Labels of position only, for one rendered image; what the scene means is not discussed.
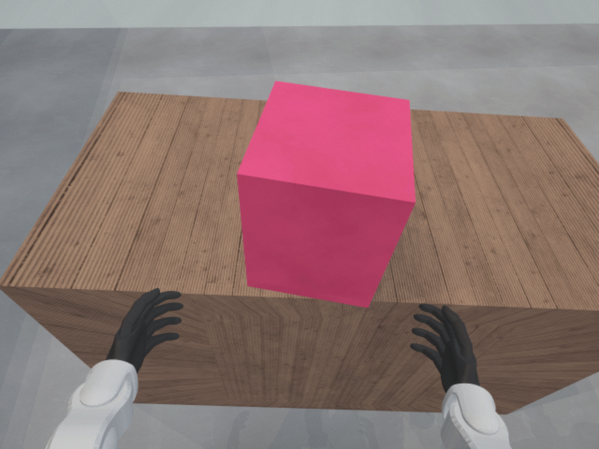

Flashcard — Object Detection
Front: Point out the carton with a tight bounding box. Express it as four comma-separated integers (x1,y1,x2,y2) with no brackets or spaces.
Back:
237,81,416,308

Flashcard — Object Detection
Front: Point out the right robot hand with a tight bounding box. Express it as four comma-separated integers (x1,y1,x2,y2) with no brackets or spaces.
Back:
410,304,480,392

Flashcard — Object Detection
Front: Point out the pedestal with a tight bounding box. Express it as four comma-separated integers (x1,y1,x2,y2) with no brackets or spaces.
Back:
0,92,599,414

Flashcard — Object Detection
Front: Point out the robot left forearm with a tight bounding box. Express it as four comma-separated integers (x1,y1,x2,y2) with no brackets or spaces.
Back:
45,359,139,449

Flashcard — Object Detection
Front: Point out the robot right forearm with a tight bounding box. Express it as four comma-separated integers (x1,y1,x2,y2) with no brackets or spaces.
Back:
441,384,512,449

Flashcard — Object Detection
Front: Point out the left robot hand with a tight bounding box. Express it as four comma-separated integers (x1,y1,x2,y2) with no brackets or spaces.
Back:
106,288,183,373

